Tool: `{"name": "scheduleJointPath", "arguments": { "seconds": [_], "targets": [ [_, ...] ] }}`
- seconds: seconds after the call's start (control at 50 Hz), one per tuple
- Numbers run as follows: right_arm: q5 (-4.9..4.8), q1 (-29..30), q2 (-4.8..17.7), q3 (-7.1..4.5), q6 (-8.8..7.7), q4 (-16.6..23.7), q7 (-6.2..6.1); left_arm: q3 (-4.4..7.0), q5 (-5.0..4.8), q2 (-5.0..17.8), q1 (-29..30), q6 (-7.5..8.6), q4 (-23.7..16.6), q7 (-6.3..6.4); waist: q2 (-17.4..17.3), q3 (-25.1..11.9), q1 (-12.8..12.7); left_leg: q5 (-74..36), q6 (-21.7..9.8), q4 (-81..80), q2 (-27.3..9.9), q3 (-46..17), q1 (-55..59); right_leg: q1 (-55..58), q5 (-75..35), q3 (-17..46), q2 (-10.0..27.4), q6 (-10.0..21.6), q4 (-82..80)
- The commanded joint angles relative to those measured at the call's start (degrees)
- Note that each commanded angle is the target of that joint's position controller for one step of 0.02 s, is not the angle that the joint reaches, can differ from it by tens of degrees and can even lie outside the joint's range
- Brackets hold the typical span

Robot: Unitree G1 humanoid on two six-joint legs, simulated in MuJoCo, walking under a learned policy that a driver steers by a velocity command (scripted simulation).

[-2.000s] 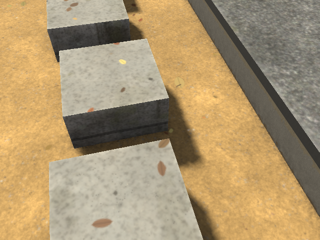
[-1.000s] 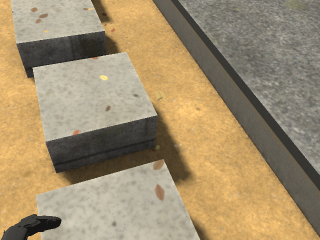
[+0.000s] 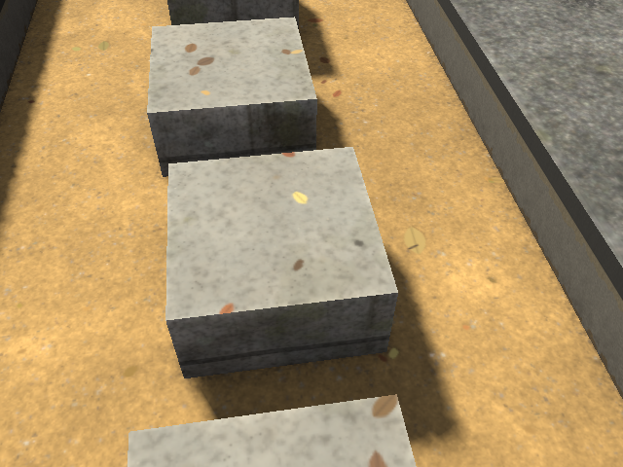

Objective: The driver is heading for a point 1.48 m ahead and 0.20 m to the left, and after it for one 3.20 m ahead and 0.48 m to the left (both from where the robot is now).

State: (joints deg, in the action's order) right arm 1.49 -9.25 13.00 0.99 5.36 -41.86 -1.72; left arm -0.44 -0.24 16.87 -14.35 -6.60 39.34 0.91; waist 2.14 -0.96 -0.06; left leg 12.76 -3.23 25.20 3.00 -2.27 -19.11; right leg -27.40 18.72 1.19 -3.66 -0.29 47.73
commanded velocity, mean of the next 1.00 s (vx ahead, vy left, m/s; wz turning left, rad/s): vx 0.89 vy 0.00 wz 0.00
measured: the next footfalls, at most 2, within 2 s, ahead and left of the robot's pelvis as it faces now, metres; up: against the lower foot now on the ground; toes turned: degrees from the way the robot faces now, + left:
left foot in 0.32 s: +0.10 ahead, +0.07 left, +0.00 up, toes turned +2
right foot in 0.62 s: -0.27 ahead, -0.18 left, +0.00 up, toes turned +4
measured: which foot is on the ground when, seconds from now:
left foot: down 0.00-0.06, up 0.08-0.30, down 0.32-0.66, up 0.68-1.00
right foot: down 0.00-0.32, up 0.34-0.60, down 0.62-1.00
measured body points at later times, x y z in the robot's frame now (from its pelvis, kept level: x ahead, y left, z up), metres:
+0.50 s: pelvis -0.07 -0.03 -0.05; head -0.05 -0.04 +0.40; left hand +0.15 +0.17 -0.11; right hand +0.16 -0.24 -0.10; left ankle +0.06 +0.07 -0.74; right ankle -0.13 -0.15 -0.63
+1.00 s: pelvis -0.06 -0.09 -0.04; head -0.04 -0.10 +0.41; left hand -0.17 +0.20 -0.14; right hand +0.24 -0.28 -0.07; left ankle +0.09 +0.02 -0.72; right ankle -0.31 -0.19 -0.74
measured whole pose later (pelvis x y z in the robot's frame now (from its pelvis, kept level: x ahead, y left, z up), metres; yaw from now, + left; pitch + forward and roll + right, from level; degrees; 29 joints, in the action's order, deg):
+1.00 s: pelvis -0.06 -0.09 -0.04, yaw +0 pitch +2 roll +1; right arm 1.2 6.5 14.5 0.2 3.8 -32.1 1.6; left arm 3.3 4.2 18.3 -35.6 -1.3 45.4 0.3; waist -0.5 0.7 -5.9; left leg 18.3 -2.4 46.9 1.9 0.5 -39.0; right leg 12.5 31.9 4.6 -2.7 4.3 17.7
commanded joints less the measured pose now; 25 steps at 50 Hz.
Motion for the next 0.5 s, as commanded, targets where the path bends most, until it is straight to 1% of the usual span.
{"name": "scheduleJointPath", "arguments": {
  "seconds": [0.02, 0.04, 0.06, 0.08, 0.1, 0.12, 0.14, 0.16, 0.18, 0.2, 0.22, 0.24, 0.26, 0.28, 0.3, 0.32, 0.34, 0.36, 0.38, 0.4, 0.42, 0.44, 0.46, 0.48, 0.5],
  "targets": [
    [-0.28, 11.6, 6.1, -1.40, -1.66, 7.0, 0.27, -1.71, -0.34, -2.1, -3.5, 0.87, -5.8, 0.70, -7.6, -2.2, -4.4, 16.5, -4.2, -4.6, -6.9, -7.2, -4.6, 8.9, -5.1, -3.6, 1.3, 0.4, -19.6],
    [-0.32, 11.1, 5.8, -1.71, -0.96, 6.7, 0.49, -2.11, -0.28, -3.5, -5.4, 1.07, -5.8, 1.12, -8.3, -1.9, -4.6, 20.3, -3.1, -0.4, -4.5, -5.5, -8.8, 17.6, -11.6, -6.9, 1.7, 0.8, -28.1],
    [0.15, 8.6, 4.7, -1.85, -0.20, 6.0, 0.57, -2.10, -0.40, -3.7, -6.0, 1.20, -6.2, 1.54, -6.6, -2.0, -3.9, 22.6, -2.3, 8.0, -2.1, -4.9, -13.3, 23.9, -16.4, -6.0, 3.8, 1.5, -30.7],
    [-1.99, 7.6, 2.0, -0.77, -0.08, 8.2, 0.61, -1.01, 2.72, 0.2, -5.4, 1.15, -9.1, 2.40, 2.2, -5.4, -3.7, 12.5, 2.2, 16.5, 3.3, -0.4, -21.5, 31.6, -15.0, 0.4, 7.5, 2.7, -21.8],
    [-3.01, 8.5, 1.7, 0.07, 0.63, 9.8, 0.03, 0.51, 4.64, 4.3, -2.6, 0.81, -11.4, 3.72, 10.7, -6.6, -5.2, 10.6, 3.9, 34.3, 3.8, -1.5, -24.7, 24.4, -7.3, 17.6, 18.7, 10.5, -24.6],
    [-1.65, 5.8, 3.8, -1.04, 1.54, 9.3, -0.72, -0.32, 4.63, 2.3, 0.6, 0.71, -14.5, 4.69, 5.4, -6.8, -3.0, 12.6, 6.8, 46.6, 4.3, -6.6, -21.8, 16.3, -8.2, 18.6, 19.7, 12.3, -24.5],
    [-2.22, 4.5, 3.8, -1.59, 3.00, 9.6, -1.76, -1.41, 4.26, -0.5, 9.0, 0.03, -19.2, 5.58, 2.7, -5.1, -0.6, 14.1, 8.6, 55.9, 3.0, -10.7, -20.0, 9.9, -11.1, 18.1, 20.7, 12.3, -23.5],
    [-2.53, 5.6, 4.8, -1.93, 3.98, 11.7, -1.90, -2.88, 2.85, -3.3, 13.4, -0.17, -22.3, 6.01, 3.2, -2.1, -0.5, 14.2, 10.4, 55.5, 4.1, -6.9, -21.6, 7.8, -14.7, 13.7, 18.4, 10.6, -23.9],
    [-1.78, 6.1, 4.8, -1.98, 4.52, 13.2, -1.85, -3.23, 2.28, -3.6, 12.3, 0.25, -22.7, 6.47, 3.3, -1.8, -0.7, 13.1, 10.7, 55.1, 3.7, -6.9, -21.6, 7.0, -13.9, 13.5, 18.2, 10.7, -24.3],
    [-1.74, 5.4, 4.9, -1.84, 4.55, 13.5, -1.73, -3.42, 2.38, -3.8, 11.4, 0.69, -23.3, 6.45, 3.2, -2.0, -0.7, 13.8, 10.7, 51.1, 3.7, -5.1, -20.3, 7.5, -14.3, 10.9, 16.7, 9.9, -24.2],
    [-1.58, 5.3, 5.7, -1.97, 4.51, 13.9, -1.16, -3.32, 2.53, -3.9, 11.1, 0.80, -23.8, 6.06, 2.5, -1.8, -1.4, 14.0, 10.7, 44.8, 3.8, -2.8, -18.5, 8.1, -15.0, 9.9, 15.7, 9.2, -24.4],
    [-1.83, 4.7, 5.4, -1.60, 4.28, 14.2, -0.65, -3.26, 2.54, -3.9, 10.9, 0.77, -23.8, 5.67, 3.1, -2.2, -1.5, 13.9, 9.7, 35.8, 2.8, -0.5, -15.9, 9.6, -15.5, 8.3, 14.5, 8.0, -24.4],
    [-2.05, 2.0, 4.7, -0.94, 3.84, 14.0, -0.22, -3.14, 2.42, -4.0, 11.8, 0.59, -23.6, 5.20, 4.7, -2.6, -0.4, 12.2, 7.6, 21.3, 1.1, 2.8, -10.9, 10.7, -15.5, 4.9, 11.2, 5.0, -24.2],
    [-1.91, -1.2, 3.4, -0.24, 3.28, 13.3, 0.10, -2.81, 1.98, -3.6, 12.2, 0.16, -23.1, 4.73, 4.5, -2.4, 1.2, 5.1, 4.7, 1.5, 0.7, 8.6, -3.5, 11.8, -14.6, 0.2, 6.1, 0.8, -22.9],
    [-1.95, -2.2, 1.5, 0.32, 2.74, 12.8, 0.34, -2.01, 0.97, -2.4, 10.0, -0.65, -20.8, 4.17, 4.9, -1.0, 1.7, -4.7, 1.0, -13.0, -1.2, 11.1, 3.9, 10.9, -11.2, -1.5, 2.2, -0.1, -18.1],
    [-1.22, 0.4, -1.2, 1.07, 2.30, 12.6, 0.05, -1.10, 0.13, -2.4, 4.8, -1.74, -16.9, 3.28, -0.3, -1.7, 0.0, -17.9, -1.4, -15.6, -4.3, 7.8, 9.1, 8.9, 2.8, -0.6, 0.2, 1.4, -4.8],
    [2.50, 7.5, 3.1, -0.28, 1.88, 17.6, -0.03, -1.65, -2.08, -2.8, 5.0, -2.10, -17.9, 3.03, -2.0, -6.6, 0.1, -8.6, -7.1, -0.2, -9.8, -4.4, 14.6, -1.0, -6.9, -3.4, -4.2, -4.2, 1.9],
    [1.11, 13.4, 4.7, -1.24, 1.55, 20.8, -0.45, -2.60, -3.67, -6.3, 8.7, -2.64, -20.3, 3.25, -11.9, -8.0, 1.7, 6.6, -11.4, -5.3, -21.5, -18.2, -2.5, 3.9, -4.7, 2.0, -0.1, -4.8, 18.2],
    [1.40, 16.5, 1.5, 0.32, 1.67, 22.5, -0.88, -1.84, -2.94, -6.3, 9.1, -3.99, -21.6, 3.88, -11.7, -9.5, 0.3, 6.6, -11.3, -5.5, -22.7, -18.9, -8.0, 5.2, 2.3, 7.3, 0.1, -6.2, 30.5],
    [0.95, 18.5, -0.8, 1.30, 1.62, 23.8, -1.56, -1.11, -1.46, -4.6, 8.1, -4.46, -21.4, 3.92, -8.4, -8.8, -0.5, 2.4, -10.2, -4.1, -21.8, -16.4, -9.0, 4.2, 7.1, 6.9, -0.2, -7.2, 33.4],
    [1.23, 17.3, 2.1, -0.89, 1.24, 21.7, -1.91, 0.31, 3.05, 0.6, 11.2, -5.34, -22.9, 3.53, -4.8, -5.2, 0.0, 2.5, -8.6, 5.2, -17.1, -12.4, -10.9, -2.1, -2.6, 10.7, -1.4, -8.0, 43.1],
    [1.16, 17.1, -0.8, -0.10, 0.88, 21.7, -2.40, -0.04, 4.15, -0.7, 11.8, -5.57, -23.6, 3.60, -4.0, -5.7, 0.2, 1.0, -7.7, 6.9, -16.9, -11.6, -6.8, -6.5, -1.3, 10.1, -1.1, -8.4, 42.3],
    [2.65, 12.6, 3.2, -1.19, -0.26, 21.0, -2.71, 0.07, 4.53, 0.4, 13.8, -4.46, -23.4, 3.71, -3.0, -5.7, 1.8, 7.0, -9.5, 8.3, -19.1, -13.4, -10.9, -5.4, -10.6, 5.7, -4.1, -7.1, 49.5],
    [3.37, 6.7, 6.3, -2.62, -1.10, 17.5, -1.89, -0.38, 2.02, -0.4, 11.4, -2.32, -23.5, 3.33, -5.5, -7.8, 1.6, 15.4, -10.6, 2.2, -19.7, -18.3, -5.6, -9.2, -11.6, 7.1, -1.8, -6.3, 43.9],
    [3.15, 6.7, 5.5, -3.06, -1.82, 16.8, -1.59, -0.67, 0.62, 0.1, 10.7, -1.07, -22.3, 2.39, -3.5, -7.5, 1.3, 15.9, -9.8, 5.9, -19.3, -16.6, -5.8, -7.9, -15.2, 6.7, -1.6, -6.1, 38.5]
  ]
}}
Keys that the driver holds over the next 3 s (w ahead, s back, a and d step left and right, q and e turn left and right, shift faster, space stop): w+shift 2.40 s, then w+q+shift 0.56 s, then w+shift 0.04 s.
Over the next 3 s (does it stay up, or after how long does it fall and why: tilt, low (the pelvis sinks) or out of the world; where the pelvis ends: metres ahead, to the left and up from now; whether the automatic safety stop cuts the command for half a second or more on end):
stays up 1.60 0.14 -0.06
